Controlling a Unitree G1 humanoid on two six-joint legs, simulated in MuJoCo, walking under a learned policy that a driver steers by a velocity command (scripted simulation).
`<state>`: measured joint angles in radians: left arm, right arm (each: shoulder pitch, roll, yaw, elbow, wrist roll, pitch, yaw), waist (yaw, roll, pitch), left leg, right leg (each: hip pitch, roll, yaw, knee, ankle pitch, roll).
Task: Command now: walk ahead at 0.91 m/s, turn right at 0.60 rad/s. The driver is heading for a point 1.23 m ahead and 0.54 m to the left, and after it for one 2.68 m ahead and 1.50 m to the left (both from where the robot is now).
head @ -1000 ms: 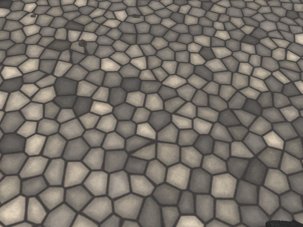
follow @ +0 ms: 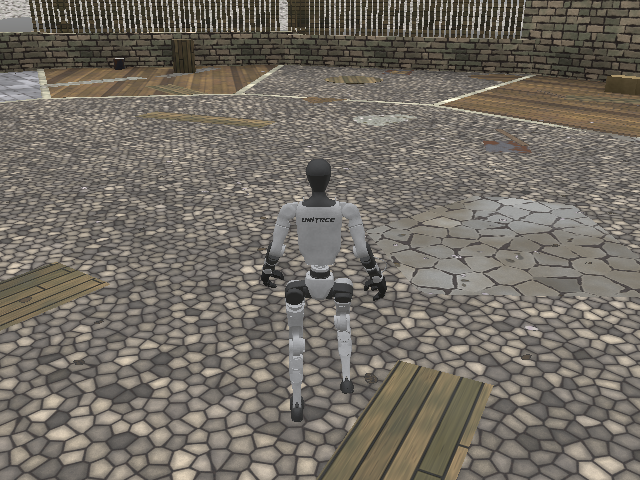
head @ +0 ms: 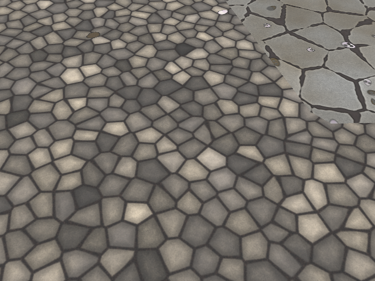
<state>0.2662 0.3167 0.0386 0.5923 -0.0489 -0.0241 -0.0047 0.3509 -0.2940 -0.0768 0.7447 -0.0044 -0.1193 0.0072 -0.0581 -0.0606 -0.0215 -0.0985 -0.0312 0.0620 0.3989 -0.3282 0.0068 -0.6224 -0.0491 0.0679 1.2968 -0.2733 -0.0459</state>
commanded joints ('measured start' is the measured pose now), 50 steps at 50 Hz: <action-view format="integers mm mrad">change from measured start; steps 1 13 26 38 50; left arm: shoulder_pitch -100 142 -89 77 -400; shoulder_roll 4 165 21 -30 -18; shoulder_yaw -3 72 46 -3 -3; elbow -102 -73 105 -22 -119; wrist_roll -2 5 66 22 70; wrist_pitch -21 -59 -110 -129 -109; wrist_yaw -16 -14 -4 -9 0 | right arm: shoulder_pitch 45 111 -94 137 19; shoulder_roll -66 -218 -1 -316 -124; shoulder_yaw -2 11 36 -59 -17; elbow -5 96 -82 -91 -86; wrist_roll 0 -3 43 18 42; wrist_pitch -10 30 108 93 47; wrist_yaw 1 -23 6 33 -25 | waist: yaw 11 354 11 30 -20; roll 146 264 -3 504 78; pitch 155 -158 197 -248 138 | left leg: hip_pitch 86 -123 -627 521 -296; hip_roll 264 236 231 242 -13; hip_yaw -265 -98 -141 -892 -420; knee -238 327 772 1 -163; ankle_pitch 24 1027 263 -200 143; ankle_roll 136 77 17 508 241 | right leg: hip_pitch -340 808 381 -167 164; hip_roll -49 39 -173 182 61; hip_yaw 87 -52 -191 14 -10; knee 3 -638 -1191 423 -644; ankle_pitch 70 145 203 -342 330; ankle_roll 1 -47 -77 52 127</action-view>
